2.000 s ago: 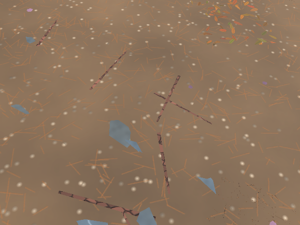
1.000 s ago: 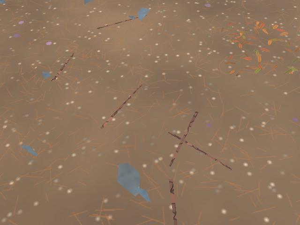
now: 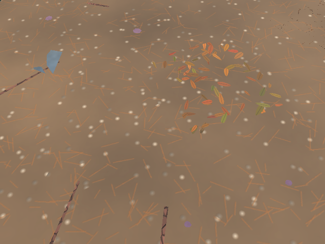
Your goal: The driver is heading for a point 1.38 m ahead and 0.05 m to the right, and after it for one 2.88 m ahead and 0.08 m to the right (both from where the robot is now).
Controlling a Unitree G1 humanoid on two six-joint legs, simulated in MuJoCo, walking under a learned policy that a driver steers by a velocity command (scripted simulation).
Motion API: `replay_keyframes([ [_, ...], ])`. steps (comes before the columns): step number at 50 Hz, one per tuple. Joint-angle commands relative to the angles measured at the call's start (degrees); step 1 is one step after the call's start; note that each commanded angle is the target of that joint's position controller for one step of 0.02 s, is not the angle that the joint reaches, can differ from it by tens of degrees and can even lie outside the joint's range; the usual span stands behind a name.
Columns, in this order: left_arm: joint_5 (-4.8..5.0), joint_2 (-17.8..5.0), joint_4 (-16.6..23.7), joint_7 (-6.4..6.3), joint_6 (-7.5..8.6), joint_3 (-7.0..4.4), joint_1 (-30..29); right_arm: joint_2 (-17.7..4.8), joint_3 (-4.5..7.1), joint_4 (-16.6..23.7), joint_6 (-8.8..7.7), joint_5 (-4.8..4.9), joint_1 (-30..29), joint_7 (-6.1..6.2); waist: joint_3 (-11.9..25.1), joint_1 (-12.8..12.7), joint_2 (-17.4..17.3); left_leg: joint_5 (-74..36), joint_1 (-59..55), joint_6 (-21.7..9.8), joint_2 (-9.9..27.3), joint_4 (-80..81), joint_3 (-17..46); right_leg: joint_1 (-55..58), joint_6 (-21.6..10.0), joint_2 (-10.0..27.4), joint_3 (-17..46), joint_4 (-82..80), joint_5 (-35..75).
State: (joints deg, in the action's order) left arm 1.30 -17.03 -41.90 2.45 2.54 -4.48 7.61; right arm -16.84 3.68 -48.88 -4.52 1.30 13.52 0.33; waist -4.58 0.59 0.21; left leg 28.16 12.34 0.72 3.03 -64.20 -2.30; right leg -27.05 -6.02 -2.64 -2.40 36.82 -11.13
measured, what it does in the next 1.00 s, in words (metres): walks ahead: left foot, then right foot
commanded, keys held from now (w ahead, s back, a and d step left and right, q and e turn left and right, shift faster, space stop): w+e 0.20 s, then w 0.80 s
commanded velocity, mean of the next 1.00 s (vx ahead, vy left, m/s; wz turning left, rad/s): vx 0.50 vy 0.00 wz -0.25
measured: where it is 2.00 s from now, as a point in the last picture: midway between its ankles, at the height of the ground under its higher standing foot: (202, 143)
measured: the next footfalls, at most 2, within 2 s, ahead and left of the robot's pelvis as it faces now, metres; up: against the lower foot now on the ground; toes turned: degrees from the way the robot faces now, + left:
left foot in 0.42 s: +0.45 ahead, +0.10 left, +0.00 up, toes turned -12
right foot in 0.94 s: +0.68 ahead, -0.19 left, +0.00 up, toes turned -14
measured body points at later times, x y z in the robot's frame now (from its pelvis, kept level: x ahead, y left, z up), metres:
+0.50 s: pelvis +0.30 +0.03 +0.01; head +0.33 +0.03 +0.46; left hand +0.40 +0.30 -0.12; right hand +0.44 -0.26 -0.08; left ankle +0.41 +0.11 -0.72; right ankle +0.12 -0.06 -0.65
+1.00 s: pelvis +0.57 -0.07 +0.01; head +0.60 -0.09 +0.45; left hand +0.84 +0.11 -0.06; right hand +0.50 -0.35 -0.13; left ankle +0.43 +0.11 -0.67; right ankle +0.64 -0.18 -0.72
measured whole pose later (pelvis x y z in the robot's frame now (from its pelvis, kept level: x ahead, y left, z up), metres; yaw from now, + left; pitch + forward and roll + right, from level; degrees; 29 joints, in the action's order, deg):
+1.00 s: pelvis +0.57 -0.07 +0.01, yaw -13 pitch +2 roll +1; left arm 0.2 -15.1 -37.8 1.8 5.0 -2.3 3.3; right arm -17.2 2.7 -51.4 -3.2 0.8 21.3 0.0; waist -1.7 3.8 -0.5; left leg 29.0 8.1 -0.9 -0.1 -47.2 2.0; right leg -27.0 -3.0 -0.4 -1.5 32.2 -7.0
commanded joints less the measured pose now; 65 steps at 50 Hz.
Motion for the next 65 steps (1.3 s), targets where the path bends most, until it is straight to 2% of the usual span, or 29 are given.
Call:
replay_keyframes([
  [1, -0.02, -8.37, 1.52, -0.39, 1.42, -2.36, 9.42, -6.81, 0.87, 7.44, -4.22, 0.05, -5.25, -0.15, 10.19, -3.82, -0.25, -5.75, 31.57, -1.95, 2.04, -7.56, 7.10, 32.53, -11.95, 16.40, 31.24, -20.70, 0.98],
  [3, -0.96, -6.03, 3.38, -0.89, 1.45, -1.47, 5.21, -7.63, 1.61, 6.86, -3.05, -1.42, -3.57, 0.06, 7.86, -0.35, 1.62, -9.97, 23.83, -0.98, 4.09, -1.73, 7.38, 22.18, -10.80, 13.25, 24.93, -22.71, 10.06],
  [6, -0.53, -7.89, 3.38, -1.92, 1.71, -2.01, 6.67, -5.36, 1.23, 7.56, -1.47, -2.21, -4.19, 0.14, 6.73, 0.20, 1.34, -14.12, 22.45, 1.67, 3.48, 5.73, 5.77, 17.00, -11.05, 11.47, 20.15, -24.33, 17.61],
  [11, -0.11, -8.50, 2.53, -3.36, 0.99, -2.18, 10.31, -2.91, 0.11, 10.53, -1.60, -1.73, -13.88, -0.42, 4.51, -3.40, 4.13, -31.44, 20.36, 3.32, -0.13, 26.99, 4.83, 14.46, -7.09, 7.40, 15.47, -23.85, 11.63],
  [16, -0.15, -7.45, 0.00, -3.43, 0.73, -1.77, 15.04, -4.17, 0.11, 12.08, -2.88, -1.07, -18.44, -2.09, 3.08, -5.88, 5.02, -34.28, 18.99, 0.93, -1.10, 35.36, 5.13, 20.77, -6.00, 11.25, 19.09, -20.42, 8.44],
  [19, -0.46, -8.11, -0.65, -3.65, 0.13, -2.04, 14.91, -5.95, 0.77, 11.80, -3.41, -1.10, -15.54, -2.33, 2.99, -3.87, 6.84, -26.39, 17.23, -2.01, -1.66, 37.00, 4.35, 26.20, -4.91, 13.86, 21.61, -16.22, 16.67],
  [21, -0.76, -6.59, 0.12, -3.46, -0.12, -1.29, 13.05, -8.89, 2.31, 8.98, -3.80, -1.77, -4.15, -1.87, 10.63, 2.10, 5.81, -27.99, 0.16, -5.86, -1.38, 38.17, 3.71, 24.25, -2.46, 9.28, 18.05, -2.66, 29.51],
  [22, -1.81, -4.26, 1.28, -3.48, -0.03, -0.19, 14.51, -12.11, 3.01, 8.08, -3.76, -2.47, 4.97, -1.67, 19.73, 4.86, -0.89, -28.66, -16.72, -10.29, 8.16, 35.59, 14.94, 14.29, -0.30, 4.80, 14.77, 13.69, 16.98],
  [23, -0.09, -0.32, 1.15, -3.30, 0.75, 0.86, 22.71, -14.67, 3.99, 5.21, -3.06, -2.13, 9.72, -2.31, 24.72, 1.70, -19.72, -13.99, -32.93, -18.84, 18.72, 43.05, 41.60, -6.67, 3.88, -3.84, 10.62, 31.91, -18.61],
  [24, 0.60, -5.66, 0.44, -3.26, 1.19, 0.21, 19.71, -9.05, 2.51, 5.45, -2.93, -0.28, 9.40, -2.59, 20.24, 3.77, -12.88, -1.14, -31.51, -17.28, 18.50, 47.14, 45.93, -14.11, 3.73, -0.90, 14.56, 37.70, -21.25],
  [25, 0.85, -8.04, 1.83, -3.10, 1.40, -0.46, 12.63, -6.53, 1.74, 5.99, -2.57, -0.25, 5.72, -2.31, 12.16, 4.55, -7.38, -1.72, -24.33, -14.98, 16.69, 47.98, 37.26, -16.82, 3.57, 1.57, 13.07, 38.30, -16.11],
  [26, 0.18, -7.50, 2.85, -3.13, 1.61, -0.26, 8.64, -6.04, 1.31, 6.62, -2.15, -1.03, 2.52, -2.16, 7.97, 3.40, -2.95, -8.02, -16.91, -13.90, 14.35, 49.03, 30.80, -15.53, 3.65, 4.12, 10.44, 36.20, -11.87],
  [27, -0.66, -6.77, 3.46, -2.97, 1.90, -0.38, 6.74, -5.12, 0.95, 6.57, -1.94, -1.51, 0.73, -2.07, 5.15, 2.17, -2.12, -14.15, -11.65, -13.87, 12.42, 50.33, 26.68, -14.46, 3.88, 6.00, 9.45, 32.49, -8.94],
  [28, -0.79, -5.94, 3.45, -2.77, 1.90, -0.44, 7.43, -4.46, 0.55, 6.53, -2.07, -2.07, 0.10, -1.94, 5.23, 0.68, -3.77, -18.85, -8.69, -13.44, 10.85, 51.36, 23.65, -11.47, 4.01, 7.58, 9.15, 29.99, -7.08],
  [31, -0.77, -3.11, 3.36, -2.61, 1.37, 0.19, 8.17, -5.10, 0.60, 5.35, -2.39, -1.24, 0.99, -1.75, 5.39, -0.36, -5.42, -26.94, -5.78, -14.43, 9.52, 54.03, 17.78, -9.79, 5.30, 8.83, 6.99, 23.55, -6.08],
  [36, -1.05, -1.00, 5.88, -2.19, 1.81, 1.30, -0.78, -7.95, 1.24, 3.68, -1.48, -0.55, 3.34, -0.91, 3.60, 2.04, -4.04, -32.18, -5.15, -13.02, 7.26, 56.31, 9.75, -9.44, 6.78, 8.58, 4.49, 5.78, 8.55],
  [40, -0.39, -1.02, 7.67, -1.26, 2.38, 1.47, -7.49, -8.67, 1.23, 1.52, -0.66, -0.05, 7.76, -0.81, 2.19, 4.59, -4.09, -31.40, -7.24, -11.97, 7.90, 55.25, 8.03, -6.36, 6.47, 6.42, 2.99, -3.17, 14.98],
  [43, -0.20, -2.11, 9.07, -0.43, 2.74, 1.17, -10.00, -9.30, 1.45, 0.27, 0.31, 0.16, 9.03, -0.56, 1.29, 4.12, -4.68, -33.77, -12.61, -10.99, 10.68, 52.52, 9.11, -7.02, 4.57, 5.73, 3.33, -6.59, 10.71],
  [45, -0.37, -3.80, 8.54, -0.21, 2.93, 0.45, -6.91, -10.38, 1.79, 0.06, 0.91, 0.19, 8.10, -0.23, 3.16, 1.46, -5.46, -42.97, -14.78, -9.76, 11.17, 47.92, 8.64, -1.64, 2.81, 4.29, 2.27, -8.41, 7.08],
  [47, -0.92, -8.15, 4.40, -0.94, 2.82, -1.82, 7.68, -8.91, 1.07, 0.68, 1.26, -0.20, 6.90, 0.08, 12.73, -5.91, -3.92, -51.28, -8.71, -6.86, 6.62, 30.35, 4.43, 20.58, -0.70, 4.13, 1.83, -9.29, 9.12],
  [48, -1.85, -12.62, 3.02, -1.59, 2.43, -2.85, 17.00, -4.93, -0.39, 2.54, 0.88, -1.64, 8.13, 0.20, 21.54, -8.08, 4.60, -32.67, 6.25, -4.11, 1.76, 10.73, 1.37, 39.00, -5.62, 16.79, 18.10, -8.06, 8.56],
  [49, -1.53, -14.31, 2.19, -1.14, 2.25, -2.93, 17.91, -0.90, -1.68, 2.62, -0.36, -1.03, 13.94, -0.22, 26.85, -4.82, 17.76, 5.12, 23.57, -2.22, -6.34, -3.77, 5.29, 49.88, -12.96, 25.57, 42.34, -15.74, -1.80],
  [50, -0.74, -8.94, 2.47, -1.10, 2.18, -1.53, 16.37, -7.07, -0.28, 2.50, -1.15, 0.18, 9.68, -0.73, 21.37, -6.52, 11.09, 4.77, 30.19, -2.63, -2.72, -9.05, 9.40, 46.61, -10.96, 23.56, 40.86, -18.18, -8.94],
  [51, -0.55, -7.38, 2.77, -1.19, 2.21, -0.86, 12.62, -8.54, 0.16, 3.98, -1.70, 0.84, 4.70, -1.07, 13.60, -5.85, 8.05, -0.82, 32.16, -3.16, -0.10, -8.21, 7.69, 38.81, -8.90, 21.50, 32.25, -19.42, -6.18],
  [52, -1.05, -6.68, 3.06, -1.11, 2.19, -0.57, 9.17, -7.72, 0.08, 4.23, -1.84, 0.29, 2.26, -0.85, 9.98, -4.16, 3.55, -5.79, 30.21, -2.93, 2.15, -5.55, 6.43, 31.44, -7.88, 19.12, 27.00, -20.95, -1.18],
  [53, -1.50, -5.38, 3.25, -0.89, 2.34, -0.19, 6.88, -7.36, 0.33, 4.30, -1.57, -0.48, 1.56, -0.76, 7.34, -2.55, 3.04, -8.84, 28.06, -2.45, 3.60, -2.63, 6.29, 25.87, -7.60, 17.35, 23.24, -22.76, 4.27],
  [57, -1.22, -5.35, 1.75, -0.88, 3.64, -0.28, 5.79, -4.12, -0.10, 3.92, 0.56, -0.88, 2.91, -0.53, 5.78, 0.71, 4.08, -14.37, 23.62, -0.43, 5.29, 3.29, 5.90, 17.67, -8.63, 15.21, 15.50, -28.07, 11.88],
  [60, -1.35, -6.55, -0.01, -1.63, 3.49, -0.53, 7.42, -3.51, -0.32, 5.70, 0.65, -1.49, -2.90, -0.44, 3.18, -0.30, 2.55, -22.87, 26.26, 0.87, 5.14, 13.14, 5.44, 17.52, -7.97, 14.06, 10.98, -29.02, 18.49],
  [65, -1.92, -7.67, -2.84, -2.69, 2.60, -0.45, 10.07, -1.66, -1.16, 7.00, -0.16, -0.99, -9.04, -1.90, 4.50, -3.11, 2.99, -37.55, 16.64, -0.16, 0.75, 28.83, 2.42, 18.54, -4.17, 12.07, 0.96, -25.97, 30.53],
])
Velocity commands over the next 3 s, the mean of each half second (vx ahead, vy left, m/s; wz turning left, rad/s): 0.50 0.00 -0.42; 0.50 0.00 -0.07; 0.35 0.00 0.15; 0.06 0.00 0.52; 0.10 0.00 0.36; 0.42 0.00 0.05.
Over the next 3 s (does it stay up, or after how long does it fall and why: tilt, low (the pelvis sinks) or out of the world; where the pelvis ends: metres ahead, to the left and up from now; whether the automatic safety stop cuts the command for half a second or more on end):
stays up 1.09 -0.11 0.03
